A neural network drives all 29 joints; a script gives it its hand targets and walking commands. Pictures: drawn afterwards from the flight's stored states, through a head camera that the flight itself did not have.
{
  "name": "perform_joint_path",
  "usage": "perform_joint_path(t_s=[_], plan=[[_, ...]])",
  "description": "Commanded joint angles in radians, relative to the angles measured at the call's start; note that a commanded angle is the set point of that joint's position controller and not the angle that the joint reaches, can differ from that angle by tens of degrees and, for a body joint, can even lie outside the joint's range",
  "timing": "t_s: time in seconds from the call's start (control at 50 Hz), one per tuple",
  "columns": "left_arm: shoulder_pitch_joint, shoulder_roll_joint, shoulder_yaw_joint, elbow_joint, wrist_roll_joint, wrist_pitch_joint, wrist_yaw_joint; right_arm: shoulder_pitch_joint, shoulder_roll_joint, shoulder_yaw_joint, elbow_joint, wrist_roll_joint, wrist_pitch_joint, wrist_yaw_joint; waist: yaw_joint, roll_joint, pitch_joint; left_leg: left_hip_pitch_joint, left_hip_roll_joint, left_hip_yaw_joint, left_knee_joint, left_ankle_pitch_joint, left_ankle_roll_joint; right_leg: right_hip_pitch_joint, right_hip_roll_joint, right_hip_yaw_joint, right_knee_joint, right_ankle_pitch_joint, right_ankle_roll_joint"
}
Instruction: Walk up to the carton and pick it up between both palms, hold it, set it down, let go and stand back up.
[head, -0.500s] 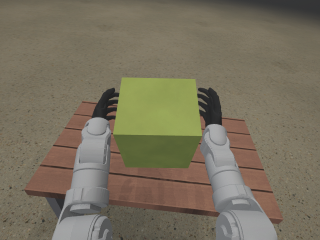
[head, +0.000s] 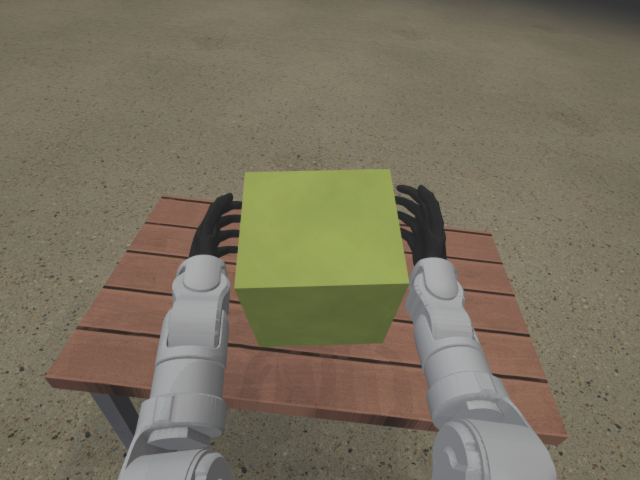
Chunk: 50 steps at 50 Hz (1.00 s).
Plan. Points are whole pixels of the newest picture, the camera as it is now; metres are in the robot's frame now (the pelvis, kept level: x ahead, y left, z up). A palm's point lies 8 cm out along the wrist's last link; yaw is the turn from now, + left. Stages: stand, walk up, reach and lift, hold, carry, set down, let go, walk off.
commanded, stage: set down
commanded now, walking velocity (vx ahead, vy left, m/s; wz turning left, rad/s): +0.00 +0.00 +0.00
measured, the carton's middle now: (319, 265) +0.39 +0.01 +0.09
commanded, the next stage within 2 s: none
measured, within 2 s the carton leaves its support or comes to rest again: neither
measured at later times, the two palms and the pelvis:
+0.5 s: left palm (223, 265) +0.37 +0.13 +0.10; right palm (428, 258) +0.39 -0.14 +0.11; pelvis +0.01 -0.01 +0.00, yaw +0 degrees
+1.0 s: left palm (242, 279) +0.38 +0.11 +0.06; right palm (431, 274) +0.40 -0.16 +0.06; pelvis +0.02 -0.02 +0.00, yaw -1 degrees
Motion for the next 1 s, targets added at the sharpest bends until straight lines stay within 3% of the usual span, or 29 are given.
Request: perform_joint_path(t_s=[0.0,0.02,0.04,0.06,0.08,0.1,0.18,0.2,0.22,0.26,0.28,0.3,0.32,0.34,0.38,0.4,0.42,0.46,0.48,0.52,0.6,0.62,0.64,0.66,0.7,0.74,0.8,0.92,0.98], plan=[[-0.518,-0.466,-0.292,-0.113,-0.032,-0.11,-0.084,-0.556,0.311,0.263,-0.042,-0.072,-0.044,0.156,-0.004,0.028,-0.292,0.078,-0.003,0.141,-0.213,0.181,-0.007,0.036,0.035,-0.11,-0.154,0.061,0.012],[-0.485,-0.423,-0.26,-0.089,-0.026,-0.128,-0.071,-0.539,0.265,0.239,-0.062,-0.077,-0.057,0.14,0.016,0.036,-0.316,0.087,-0.003,0.158,-0.197,0.202,-0.006,0.036,0.037,-0.099,-0.148,0.089,0.015],[-0.539,-0.488,-0.298,-0.101,-0.04,-0.126,-0.083,-0.587,0.324,0.248,-0.057,-0.085,-0.066,0.155,-0.01,0.038,-0.306,0.087,-0.006,0.138,-0.212,0.209,-0.005,0.018,0.038,-0.113,-0.149,0.091,0.009],[-0.507,-0.482,-0.286,-0.07,-0.04,-0.135,-0.076,-0.585,0.32,0.256,-0.062,-0.078,-0.063,0.155,0.011,0.019,-0.333,0.1,-0.006,0.144,-0.197,0.228,-0.003,0.022,0.035,-0.108,-0.155,0.095,0.013],[-0.481,-0.492,-0.271,-0.049,-0.035,-0.14,-0.075,-0.6,0.292,0.23,-0.06,-0.088,-0.07,0.155,0.018,0.052,-0.285,0.081,0.0,0.151,-0.208,0.208,-0.009,0.02,0.034,-0.106,-0.158,0.081,0.002],[-0.483,-0.479,-0.291,-0.079,-0.024,-0.146,-0.071,-0.564,0.31,0.252,-0.038,-0.087,-0.078,0.154,0.003,0.042,-0.334,0.11,-0.003,0.143,-0.187,0.287,-0.016,0.015,0.039,-0.107,-0.156,0.132,0.001],[-0.421,-0.496,-0.266,-0.074,-0.013,-0.149,-0.075,-0.524,0.315,0.265,-0.034,-0.08,-0.076,0.15,0.039,0.031,-0.319,0.118,-0.01,0.154,-0.174,0.393,-0.007,0.063,0.037,-0.092,-0.152,0.216,0.008],[-0.44,-0.485,-0.292,-0.102,-0.021,-0.169,-0.06,-0.487,0.291,0.275,-0.025,-0.08,-0.087,0.145,0.018,0.031,-0.352,0.149,0.007,0.147,-0.15,0.465,-0.029,0.054,0.049,-0.107,-0.143,0.248,-0.004],[-0.434,-0.496,-0.285,-0.091,-0.011,-0.173,-0.065,-0.521,0.315,0.286,-0.014,-0.072,-0.089,0.155,0.043,0.049,-0.36,0.157,0.0,0.148,-0.142,0.482,-0.03,0.057,0.048,-0.095,-0.145,0.248,-0.009],[-0.451,-0.504,-0.286,-0.082,-0.032,-0.182,-0.057,-0.523,0.304,0.269,-0.004,-0.073,-0.092,0.161,0.034,0.033,-0.36,0.128,0.003,0.148,-0.147,0.434,-0.022,0.042,0.049,-0.096,-0.14,0.223,-0.004],[-0.42,-0.495,-0.245,-0.049,-0.007,-0.185,-0.062,-0.5,0.314,0.26,-0.002,-0.076,-0.088,0.163,0.058,0.031,-0.313,0.099,0.003,0.155,-0.162,0.396,-0.016,0.048,0.045,-0.09,-0.148,0.197,-0.011],[-0.463,-0.501,-0.278,-0.085,-0.021,-0.195,-0.061,-0.517,0.305,0.257,-0.012,-0.072,-0.103,0.165,0.03,0.04,-0.337,0.124,0.013,0.139,-0.154,0.405,-0.019,0.031,0.049,-0.1,-0.144,0.192,-0.007],[-0.408,-0.493,-0.26,-0.058,0.002,-0.191,-0.049,-0.521,0.295,0.264,-0.021,-0.073,-0.111,0.164,0.067,0.058,-0.352,0.114,0.008,0.153,-0.158,0.412,-0.024,0.031,0.048,-0.095,-0.139,0.196,-0.01],[-0.445,-0.498,-0.283,-0.075,-0.028,-0.204,-0.051,-0.539,0.303,0.283,-0.021,-0.068,-0.121,0.165,0.055,0.03,-0.364,0.131,0.004,0.145,-0.152,0.443,-0.015,0.031,0.044,-0.098,-0.139,0.235,-0.002],[-0.424,-0.509,-0.26,-0.045,-0.016,-0.213,-0.043,-0.536,0.301,0.271,-0.004,-0.081,-0.131,0.17,0.075,0.037,-0.355,0.119,0.006,0.149,-0.151,0.446,-0.019,0.017,0.05,-0.096,-0.142,0.207,-0.016],[-0.456,-0.512,-0.264,-0.059,-0.01,-0.22,-0.034,-0.512,0.295,0.242,0.007,-0.084,-0.124,0.177,0.041,0.046,-0.387,0.134,0.01,0.144,-0.132,0.453,-0.024,-0.005,0.05,-0.096,-0.147,0.202,-0.016],[-0.46,-0.495,-0.246,-0.059,-0.006,-0.226,-0.034,-0.543,0.296,0.253,0.026,-0.08,-0.13,0.181,0.077,0.055,-0.353,0.114,0.003,0.154,-0.149,0.439,-0.014,-0.005,0.045,-0.087,-0.146,0.204,-0.016],[-0.403,-0.508,-0.255,-0.031,-0.005,-0.238,-0.026,-0.522,0.283,0.249,0.027,-0.085,-0.137,0.182,0.086,0.049,-0.362,0.13,0.015,0.15,-0.143,0.473,-0.029,-0.011,0.049,-0.088,-0.148,0.2,-0.025],[-0.429,-0.487,-0.24,-0.028,-0.005,-0.238,-0.026,-0.49,0.262,0.204,0.082,-0.097,-0.122,0.183,0.058,0.042,-0.317,0.108,0.016,0.149,-0.147,0.428,-0.021,-0.032,0.049,-0.095,-0.155,0.189,-0.021],[-0.43,-0.496,-0.232,-0.022,0.006,-0.238,-0.024,-0.521,0.292,0.222,0.04,-0.089,-0.13,0.189,0.089,0.046,-0.322,0.072,0.007,0.156,-0.17,0.345,-0.014,-0.009,0.041,-0.084,-0.162,0.146,-0.025],[-0.442,-0.458,-0.18,0.007,0.011,-0.259,-0.011,-0.515,0.275,0.194,0.081,-0.105,-0.127,0.186,0.094,0.032,-0.288,0.041,0.007,0.17,-0.18,0.318,-0.008,-0.024,0.039,-0.077,-0.149,0.164,-0.005],[-0.457,-0.465,-0.149,0.022,0.022,-0.257,-0.016,-0.536,0.289,0.212,0.044,-0.101,-0.123,0.198,0.127,0.022,-0.293,0.013,-0.004,0.17,-0.183,0.287,0.01,-0.031,0.032,-0.066,-0.156,0.118,-0.008],[-0.437,-0.433,-0.164,0.018,0.009,-0.263,-0.003,-0.484,0.243,0.196,0.076,-0.109,-0.134,0.18,0.094,0.038,-0.292,0.036,0.013,0.163,-0.173,0.314,-0.004,-0.046,0.04,-0.079,-0.138,0.138,-0.02],[-0.444,-0.464,-0.157,0.023,0.014,-0.264,-0.003,-0.521,0.261,0.189,0.08,-0.105,-0.129,0.197,0.112,0.036,-0.299,0.022,0.011,0.161,-0.18,0.284,-0.003,-0.065,0.042,-0.073,-0.153,0.101,-0.024],[-0.431,-0.466,-0.158,0.033,0.026,-0.277,0.007,-0.518,0.279,0.192,0.102,-0.125,-0.133,0.209,0.136,0.053,-0.314,0.019,0.012,0.165,-0.171,0.314,-0.005,-0.064,0.04,-0.069,-0.145,0.103,-0.035],[-0.483,-0.499,-0.175,0.029,0.008,-0.298,0.007,-0.523,0.283,0.167,0.106,-0.147,-0.151,0.209,0.099,0.043,-0.331,0.035,0.015,0.154,-0.164,0.334,-0.013,-0.088,0.043,-0.086,-0.143,0.108,-0.035],[-0.409,-0.485,-0.135,0.061,0.037,-0.31,0.024,-0.511,0.266,0.173,0.097,-0.145,-0.159,0.212,0.153,0.054,-0.363,0.06,0.021,0.165,-0.141,0.402,-0.017,-0.096,0.046,-0.072,-0.147,0.138,-0.044],[-0.417,-0.48,-0.108,0.065,0.045,-0.358,0.039,-0.505,0.281,0.146,0.099,-0.159,-0.18,0.203,0.152,0.032,-0.454,0.034,0.013,0.163,-0.121,0.469,0.002,-0.089,0.044,-0.058,-0.131,0.242,-0.028],[-0.404,-0.487,-0.136,0.058,0.046,-0.39,0.055,-0.498,0.259,0.149,0.129,-0.171,-0.216,0.195,0.155,0.054,-0.532,0.065,0.027,0.16,-0.086,0.558,-0.016,-0.133,0.045,-0.062,-0.119,0.299,-0.04]])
